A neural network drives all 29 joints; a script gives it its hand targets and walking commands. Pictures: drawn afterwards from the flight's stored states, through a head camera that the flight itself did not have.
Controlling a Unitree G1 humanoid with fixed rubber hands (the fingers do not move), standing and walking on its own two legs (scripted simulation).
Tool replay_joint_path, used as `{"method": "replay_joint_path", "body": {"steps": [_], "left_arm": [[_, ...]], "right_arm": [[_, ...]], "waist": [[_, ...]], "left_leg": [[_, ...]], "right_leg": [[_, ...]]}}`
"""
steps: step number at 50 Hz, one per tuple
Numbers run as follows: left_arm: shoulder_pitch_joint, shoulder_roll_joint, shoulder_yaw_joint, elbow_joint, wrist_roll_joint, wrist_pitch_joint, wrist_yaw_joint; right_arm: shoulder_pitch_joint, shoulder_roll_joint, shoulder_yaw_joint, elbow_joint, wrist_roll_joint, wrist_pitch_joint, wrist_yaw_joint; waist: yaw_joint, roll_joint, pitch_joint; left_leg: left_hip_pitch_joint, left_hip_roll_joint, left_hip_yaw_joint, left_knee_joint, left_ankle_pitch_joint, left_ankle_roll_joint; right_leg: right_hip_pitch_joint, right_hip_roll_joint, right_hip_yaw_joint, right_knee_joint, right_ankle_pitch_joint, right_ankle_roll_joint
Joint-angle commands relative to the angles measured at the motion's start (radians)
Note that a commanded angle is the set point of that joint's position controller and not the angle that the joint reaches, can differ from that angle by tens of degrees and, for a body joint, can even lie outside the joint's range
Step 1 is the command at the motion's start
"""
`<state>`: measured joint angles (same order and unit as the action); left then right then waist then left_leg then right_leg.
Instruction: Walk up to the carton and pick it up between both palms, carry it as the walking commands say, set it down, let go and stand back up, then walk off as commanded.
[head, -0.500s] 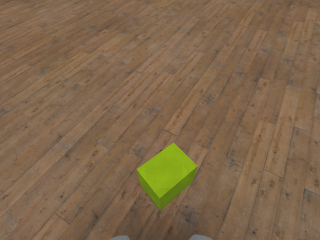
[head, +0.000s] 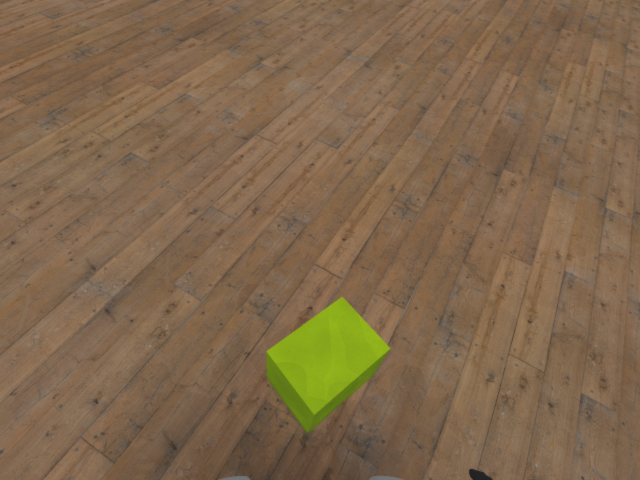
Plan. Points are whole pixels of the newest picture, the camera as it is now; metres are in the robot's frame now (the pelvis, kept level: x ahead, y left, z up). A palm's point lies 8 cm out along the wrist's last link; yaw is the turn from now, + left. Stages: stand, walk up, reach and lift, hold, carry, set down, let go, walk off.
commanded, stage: walk up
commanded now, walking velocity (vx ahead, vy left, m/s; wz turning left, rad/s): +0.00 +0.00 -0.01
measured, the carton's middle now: (325, 364) +0.47 -0.08 -0.66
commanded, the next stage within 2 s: none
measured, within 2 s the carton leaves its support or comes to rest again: neither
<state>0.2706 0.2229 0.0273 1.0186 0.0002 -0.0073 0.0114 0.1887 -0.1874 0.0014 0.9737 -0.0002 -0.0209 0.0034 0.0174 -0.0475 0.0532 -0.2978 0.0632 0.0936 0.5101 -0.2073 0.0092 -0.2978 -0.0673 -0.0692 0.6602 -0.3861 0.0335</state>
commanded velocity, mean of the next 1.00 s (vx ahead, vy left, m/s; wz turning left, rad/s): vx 0.06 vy -0.02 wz -0.06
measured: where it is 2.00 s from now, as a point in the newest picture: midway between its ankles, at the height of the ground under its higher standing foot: outside the picture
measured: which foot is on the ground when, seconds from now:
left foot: down 0.00-0.80, up 0.82-1.00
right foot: up 0.00-0.30, down 0.32-1.00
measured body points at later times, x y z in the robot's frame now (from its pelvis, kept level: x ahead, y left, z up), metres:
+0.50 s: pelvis -0.03 -0.03 +0.00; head -0.02 -0.04 +0.45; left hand -0.01 +0.23 -0.14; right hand +0.03 -0.25 -0.16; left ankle +0.01 +0.10 -0.74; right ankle -0.01 -0.14 -0.74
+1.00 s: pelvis -0.01 -0.10 +0.01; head +0.02 -0.13 +0.45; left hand +0.00 +0.15 -0.14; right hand +0.05 -0.33 -0.16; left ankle -0.02 +0.04 -0.69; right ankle -0.04 -0.18 -0.74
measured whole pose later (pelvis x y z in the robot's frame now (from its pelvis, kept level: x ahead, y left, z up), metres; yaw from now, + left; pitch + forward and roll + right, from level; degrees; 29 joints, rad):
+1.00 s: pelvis -0.01 -0.10 +0.01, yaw -2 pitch +1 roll +3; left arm 0.28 0.18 0.01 1.08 0.00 -0.04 0.01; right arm 0.19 -0.21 0.00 0.99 0.00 0.04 -0.01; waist 0.02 0.00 0.04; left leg -0.38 0.04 0.12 0.85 -0.36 -0.03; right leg -0.20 -0.03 -0.03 0.48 -0.31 -0.04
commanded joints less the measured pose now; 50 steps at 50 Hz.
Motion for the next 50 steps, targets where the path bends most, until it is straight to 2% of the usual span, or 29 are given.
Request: {"method": "replay_joint_path", "body": {"steps": [1, 3, 9, 12, 14, 16, 17, 21, 24, 26, 28, 29, 30, 31, 34, 35, 36, 37, 39, 40, 41, 42, 43, 44, 45, 47, 48, 49, 50], "left_arm": [[0.013, 0.065, -0.001, -0.031, -0.013, 0.044, -0.001], [0.015, 0.068, 0.008, -0.027, -0.006, 0.054, 0.001], [-0.011, 0.057, 0.012, -0.020, 0.008, 0.059, -0.003], [0.032, 0.022, 0.003, 0.003, 0.008, 0.042, 0.001], [0.077, 0.029, 0.001, 0.031, 0.020, 0.025, 0.004], [0.045, 0.081, 0.004, 0.014, 0.023, 0.012, 0.009], [-0.011, 0.117, 0.010, -0.002, 0.021, 0.013, 0.011], [-0.035, 0.076, 0.001, 0.001, 0.021, 0.002, 0.011], [-0.015, 0.098, 0.023, 0.010, 0.009, 0.002, 0.013], [-0.049, 0.072, 0.030, -0.024, 0.016, 0.017, 0.002], [0.002, 0.047, 0.023, -0.012, 0.025, 0.020, -0.008], [-0.021, 0.107, 0.043, -0.028, 0.030, 0.034, -0.018], [0.001, 0.073, 0.033, -0.026, 0.024, 0.040, -0.016], [0.014, 0.086, 0.036, -0.032, 0.027, 0.039, -0.026], [0.034, 0.034, 0.021, -0.024, 0.014, 0.031, -0.023], [0.052, -0.016, -0.004, -0.019, 0.018, 0.013, -0.020], [0.070, -0.014, -0.011, 0.004, 0.021, -0.006, -0.015], [0.178, 0.022, -0.004, 0.045, 0.019, -0.011, -0.017], [0.299, 0.178, 0.039, 0.074, 0.045, -0.023, -0.007], [0.205, 0.225, 0.045, 0.032, 0.043, -0.021, -0.001], [0.125, 0.194, 0.036, 0.002, 0.030, -0.023, 0.003], [0.019, 0.118, -0.003, 0.009, 0.010, -0.023, 0.012], [0.012, 0.058, -0.012, 0.022, 0.013, -0.038, 0.014], [0.065, 0.070, -0.001, 0.038, 0.026, -0.048, 0.016], [0.120, 0.085, 0.016, 0.064, 0.028, -0.055, 0.019], [0.247, 0.114, 0.028, 0.087, 0.041, -0.060, 0.018], [0.204, 0.082, 0.013, 0.072, 0.041, -0.055, 0.025], [0.178, 0.074, 0.009, 0.068, 0.039, -0.055, 0.035], [0.178, 0.044, 0.002, 0.089, 0.035, -0.059, 0.035]], "right_arm": [[0.029, -0.136, -0.032, -0.006, -0.015, -0.007, -0.031], [0.041, -0.137, -0.032, -0.019, -0.012, -0.004, -0.033], [0.040, -0.148, -0.048, -0.036, -0.018, 0.015, -0.042], [-0.021, -0.133, -0.047, -0.042, -0.011, 0.035, -0.042], [0.012, -0.112, -0.043, -0.030, 0.007, 0.048, -0.033], [0.024, -0.041, -0.026, -0.018, 0.011, 0.055, -0.026], [0.034, -0.046, -0.023, -0.018, 0.004, 0.057, -0.020], [0.045, -0.076, -0.042, -0.018, -0.020, 0.044, -0.012], [0.092, -0.127, -0.064, -0.025, -0.016, 0.025, -0.030], [0.151, -0.215, -0.089, -0.003, -0.032, 0.024, -0.054], [0.097, -0.187, -0.081, 0.004, -0.041, 0.033, -0.044], [0.090, -0.252, -0.104, -0.018, -0.033, 0.045, -0.062], [0.045, -0.234, -0.091, -0.030, -0.038, 0.040, -0.058], [0.070, -0.232, -0.099, -0.035, -0.040, 0.036, -0.060], [-0.013, -0.178, -0.078, -0.040, -0.045, 0.025, -0.051], [0.033, -0.151, -0.071, -0.007, -0.040, 0.033, -0.042], [0.057, -0.156, -0.071, 0.013, -0.024, 0.046, -0.037], [0.064, -0.175, -0.083, -0.008, -0.025, 0.048, -0.021], [-0.038, -0.073, -0.056, -0.073, -0.026, 0.051, -0.006], [-0.103, -0.075, -0.057, -0.093, -0.031, 0.055, 0.001], [-0.109, -0.112, -0.066, -0.093, -0.035, 0.055, 0.003], [-0.071, -0.083, -0.038, -0.067, -0.009, 0.046, -0.005], [0.006, -0.058, -0.037, -0.032, -0.010, 0.042, -0.013], [0.061, -0.069, -0.048, -0.005, -0.008, 0.045, -0.018], [0.081, -0.067, -0.062, 0.023, -0.006, 0.047, -0.021], [-0.013, -0.111, -0.073, -0.004, -0.032, 0.053, -0.003], [-0.050, -0.087, -0.062, -0.018, -0.028, 0.052, -0.003], [-0.062, -0.070, -0.055, -0.001, -0.018, 0.056, -0.016], [-0.052, -0.050, -0.046, 0.003, -0.010, 0.042, -0.014]], "waist": [[-0.004, 0.341, -0.104], [-0.014, 0.283, -0.119], [-0.039, 0.287, -0.054], [-0.002, 0.254, -0.042], [0.006, 0.135, -0.011], [-0.009, -0.095, 0.015], [-0.019, -0.138, 0.028], [-0.044, -0.100, 0.027], [-0.048, -0.131, -0.067], [-0.064, 0.055, -0.046], [-0.044, 0.167, -0.047], [-0.052, 0.155, 0.019], [-0.046, 0.244, 0.046], [-0.050, 0.195, -0.013], [-0.012, 0.220, 0.005], [0.000, 0.232, -0.049], [-0.006, 0.203, -0.041], [0.035, 0.148, -0.080], [0.107, -0.198, 0.019], [0.083, -0.128, 0.092], [0.067, -0.014, 0.151], [-0.003, -0.021, 0.144], [-0.033, -0.057, 0.060], [-0.030, -0.105, -0.012], [-0.022, -0.113, -0.082], [0.054, -0.040, -0.114], [0.041, -0.104, -0.070], [0.035, -0.098, -0.034], [0.013, -0.122, -0.043]], "left_leg": [[0.234, 0.196, -0.130, -0.178, 0.679, 0.085], [0.179, 0.235, -0.159, -0.193, 0.540, 0.124], [0.047, 0.253, -0.230, -0.281, 0.028, 0.115], [0.008, 0.211, -0.192, -0.261, -0.119, 0.093], [-0.055, 0.130, -0.134, -0.229, -0.181, 0.036], [-0.028, 0.007, -0.026, -0.045, -0.104, -0.014], [0.020, -0.035, 0.004, 0.001, -0.084, -0.024], [0.155, 0.000, 0.001, -0.047, -0.047, -0.044], [0.258, 0.094, -0.045, -0.079, -0.016, -0.038], [0.230, 0.268, -0.212, -0.211, -0.219, 0.030], [0.102, 0.298, -0.230, -0.300, -0.547, 0.076], [0.063, 0.396, -0.316, -0.348, -0.489, 0.127], [-0.009, 0.418, -0.290, -0.355, -0.328, 0.152], [0.017, 0.427, -0.299, -0.341, -0.397, 0.173], [-0.029, 0.303, -0.143, -0.274, -0.118, 0.110], [0.027, 0.189, -0.045, -0.214, -0.175, 0.076], [0.057, 0.150, -0.007, -0.160, -0.208, 0.037], [-0.072, 0.142, -0.020, -0.103, -0.454, 0.036], [-0.387, -0.008, 0.072, 0.360, -0.343, -0.039], [-0.422, 0.038, -0.051, 0.435, -0.259, -0.033], [-0.401, 0.059, -0.117, 0.435, -0.132, -0.029], [-0.198, 0.036, -0.092, 0.383, -0.168, -0.062], [-0.144, 0.020, -0.072, 0.350, -0.171, -0.057], [-0.151, -0.006, -0.037, 0.380, -0.209, -0.046], [-0.167, -0.010, -0.017, 0.406, -0.240, -0.049], [-0.317, 0.004, -0.033, 0.463, -0.181, -0.034], [-0.338, 0.022, -0.061, 0.400, -0.136, -0.032], [-0.321, 0.001, -0.053, 0.356, -0.146, -0.042], [-0.234, 0.007, -0.054, 0.263, -0.158, -0.035]], "right_leg": [[-0.083, 0.032, 0.056, 0.122, -0.080, -0.013], [-0.058, 0.028, 0.038, 0.150, -0.088, -0.008], [-0.030, 0.012, 0.035, 0.073, -0.049, -0.016], [0.061, 0.006, 0.013, -0.147, 0.092, -0.022], [0.137, -0.013, 0.011, -0.282, 0.131, -0.038], [0.033, -0.152, 0.261, -0.482, -0.090, -0.080], [-0.060, -0.182, 0.289, -0.548, -0.174, -0.087], [-0.127, -0.103, 0.222, -0.511, -0.128, -0.082], [-0.135, -0.038, 0.152, -0.344, 0.164, -0.065], [-0.197, 0.036, 0.042, -0.157, 0.087, -0.033], [-0.106, 0.052, -0.008, -0.003, -0.013, -0.029], [-0.176, 0.066, -0.016, 0.152, -0.013, -0.016], [-0.162, 0.032, 0.044, 0.249, -0.065, -0.008], [-0.171, 0.031, 0.051, 0.332, -0.105, -0.016], [-0.084, -0.002, 0.073, 0.150, -0.068, -0.019], [0.001, 0.018, 0.022, -0.049, -0.046, -0.024], [0.053, 0.041, -0.022, -0.234, 0.016, -0.013], [0.214, 0.063, -0.019, -0.262, -0.060, -0.045], [0.220, -0.324, 0.579, -0.609, -0.464, -0.131], [0.094, -0.410, 0.686, -0.678, -0.549, -0.166], [0.053, -0.371, 0.621, -0.634, -0.362, -0.165], [-0.014, -0.268, 0.399, -0.510, 0.373, -0.132], [0.085, -0.181, 0.261, -0.402, 0.822, -0.137], [0.186, -0.194, 0.212, -0.312, 1.139, -0.155], [0.275, -0.206, 0.219, -0.267, 1.221, -0.166], [0.400, -0.271, 0.397, -0.365, 0.499, -0.206], [0.384, -0.255, 0.369, -0.390, 0.434, -0.201], [0.387, -0.254, 0.318, -0.350, 0.783, -0.193], [0.352, -0.200, 0.231, -0.316, 0.900, -0.196]]}}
